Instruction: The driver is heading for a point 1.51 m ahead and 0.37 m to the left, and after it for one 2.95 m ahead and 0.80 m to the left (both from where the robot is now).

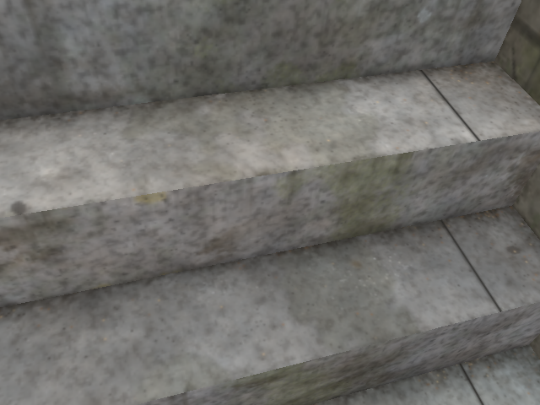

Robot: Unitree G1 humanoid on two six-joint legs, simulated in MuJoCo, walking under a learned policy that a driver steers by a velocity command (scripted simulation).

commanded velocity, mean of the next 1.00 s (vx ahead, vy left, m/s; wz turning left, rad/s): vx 0.00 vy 0.00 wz -0.01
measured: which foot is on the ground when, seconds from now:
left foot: down 0.00-1.00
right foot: down 0.00-1.00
